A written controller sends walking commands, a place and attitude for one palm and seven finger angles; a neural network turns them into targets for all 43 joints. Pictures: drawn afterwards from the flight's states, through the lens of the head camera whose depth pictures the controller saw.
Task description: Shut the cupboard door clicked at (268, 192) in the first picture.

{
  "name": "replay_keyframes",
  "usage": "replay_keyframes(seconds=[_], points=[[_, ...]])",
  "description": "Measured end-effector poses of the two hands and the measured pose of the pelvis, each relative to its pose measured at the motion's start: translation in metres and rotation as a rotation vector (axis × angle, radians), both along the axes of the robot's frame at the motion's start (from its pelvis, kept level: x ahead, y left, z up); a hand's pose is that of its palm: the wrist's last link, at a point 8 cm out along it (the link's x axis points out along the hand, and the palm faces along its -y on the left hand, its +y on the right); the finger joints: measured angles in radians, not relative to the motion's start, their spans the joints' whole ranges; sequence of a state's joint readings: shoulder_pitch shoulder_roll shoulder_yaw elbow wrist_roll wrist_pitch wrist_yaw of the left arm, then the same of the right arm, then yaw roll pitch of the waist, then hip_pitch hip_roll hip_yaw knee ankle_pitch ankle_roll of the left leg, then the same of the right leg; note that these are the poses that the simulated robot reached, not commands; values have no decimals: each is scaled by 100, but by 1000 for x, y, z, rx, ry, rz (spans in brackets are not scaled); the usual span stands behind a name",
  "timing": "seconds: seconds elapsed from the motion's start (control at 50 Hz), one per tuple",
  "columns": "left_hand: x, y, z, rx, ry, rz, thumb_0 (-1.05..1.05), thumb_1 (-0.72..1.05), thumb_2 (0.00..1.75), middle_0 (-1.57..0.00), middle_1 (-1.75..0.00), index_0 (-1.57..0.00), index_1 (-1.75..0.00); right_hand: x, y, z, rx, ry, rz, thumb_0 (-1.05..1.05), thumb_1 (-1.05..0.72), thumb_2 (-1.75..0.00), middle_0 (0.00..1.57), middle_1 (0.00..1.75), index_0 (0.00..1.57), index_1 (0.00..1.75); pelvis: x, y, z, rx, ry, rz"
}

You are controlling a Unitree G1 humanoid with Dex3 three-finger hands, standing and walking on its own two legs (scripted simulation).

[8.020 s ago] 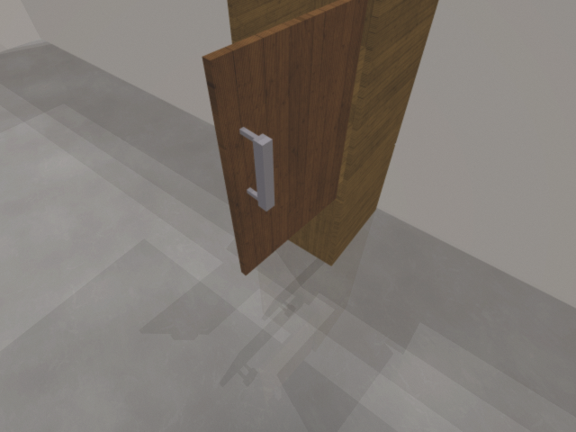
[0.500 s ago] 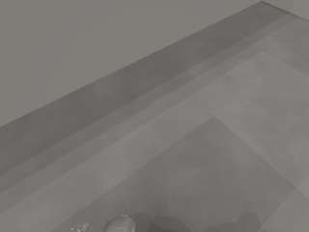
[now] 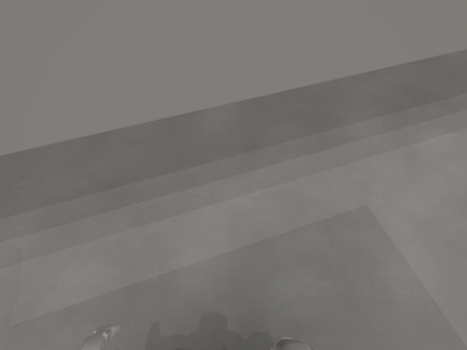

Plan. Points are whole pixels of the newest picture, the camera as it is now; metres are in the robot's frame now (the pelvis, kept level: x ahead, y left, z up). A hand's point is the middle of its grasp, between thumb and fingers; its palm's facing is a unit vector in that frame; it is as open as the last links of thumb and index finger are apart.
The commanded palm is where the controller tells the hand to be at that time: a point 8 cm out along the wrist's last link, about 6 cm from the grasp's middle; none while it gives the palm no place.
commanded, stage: walk to a spot facing it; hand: left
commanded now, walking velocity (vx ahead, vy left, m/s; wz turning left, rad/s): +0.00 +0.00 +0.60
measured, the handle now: out of the picture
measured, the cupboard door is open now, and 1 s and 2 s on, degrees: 84 84 84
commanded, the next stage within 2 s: none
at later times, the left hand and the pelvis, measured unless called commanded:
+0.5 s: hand out of the picture -0.03 +0.18 -0.18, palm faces +0.37 -0.90 -0.24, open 7.3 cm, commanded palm none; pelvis +0.00 -0.03 -0.01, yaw +21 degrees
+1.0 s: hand out of the picture +0.08 +0.23 -0.14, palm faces +0.50 -0.83 -0.23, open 7.4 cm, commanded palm none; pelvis +0.07 -0.01 +0.00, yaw +34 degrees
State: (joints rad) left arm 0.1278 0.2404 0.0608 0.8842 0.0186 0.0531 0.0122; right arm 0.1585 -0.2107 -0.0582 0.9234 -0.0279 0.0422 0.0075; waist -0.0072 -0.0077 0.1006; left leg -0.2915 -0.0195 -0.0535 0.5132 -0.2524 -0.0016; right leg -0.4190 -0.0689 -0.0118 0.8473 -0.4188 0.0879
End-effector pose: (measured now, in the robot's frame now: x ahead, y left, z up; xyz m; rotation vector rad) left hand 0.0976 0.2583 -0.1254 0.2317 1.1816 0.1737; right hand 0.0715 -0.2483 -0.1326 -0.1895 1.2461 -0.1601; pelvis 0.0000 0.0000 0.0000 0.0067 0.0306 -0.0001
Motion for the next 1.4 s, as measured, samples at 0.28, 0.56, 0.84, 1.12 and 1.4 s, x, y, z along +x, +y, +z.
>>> replay_keyframes(seconds=[0.28, 0.56, 0.84, 1.12, 1.4], points=[[-53, -60, 13, -8, -5, 170, 0, 91, 90, -21, -30, -20, -30, 35, -44, -6, 25, 74, 128, 1, -91, -89, 20, 30, 20, 30, 7, -45, 8, 43, -17, 204], [-174, -24, -35, -64, 141, 460, 0, 91, 90, -21, -30, -20, -30, 141, 42, 6, -27, -114, 448, 0, -91, -89, 19, 30, 20, 30, 1, -13, -17, 12, -20, 399], [-125, 10, 0, -48, -21, 514, 0, 91, 90, -20, -30, -19, -30, 115, 61, 17, -15, -2, 514, 0, -91, -89, 20, 30, 20, 30, 24, 1, 9, -21, -7, 522], [-40, -14, 16, 16, -140, 622, 0, 91, 90, -20, -30, -20, -30, 185, 28, -12, -29, 201, 587, 1, -91, -89, 20, 30, 20, 30, 113, -12, 1, 19, -11, 709], [-127, -93, 0, -154, 238, 1002, 0, 93, 90, -20, -30, -20, -30, 390, 234, 5, 37, -50, 974, 1, -92, -89, 19, 30, 19, 30, 188, 56, 3, 18, 1, 916]])
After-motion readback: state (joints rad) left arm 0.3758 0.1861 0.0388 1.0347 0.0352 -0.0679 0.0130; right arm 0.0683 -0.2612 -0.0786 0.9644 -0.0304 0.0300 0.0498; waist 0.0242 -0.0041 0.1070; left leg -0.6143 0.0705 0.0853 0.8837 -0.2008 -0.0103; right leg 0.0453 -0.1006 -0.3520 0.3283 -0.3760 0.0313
